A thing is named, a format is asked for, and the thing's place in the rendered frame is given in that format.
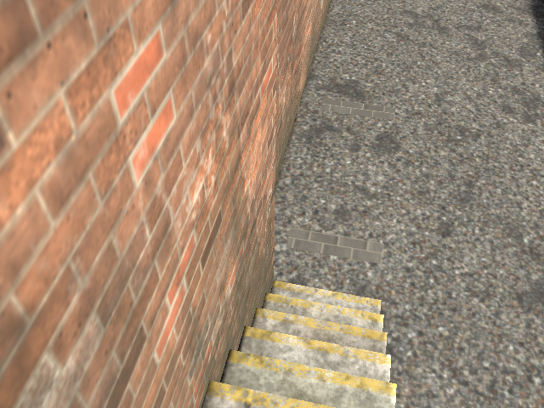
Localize stairs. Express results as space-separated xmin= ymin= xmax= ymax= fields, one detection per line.
xmin=201 ymin=280 xmax=397 ymax=408

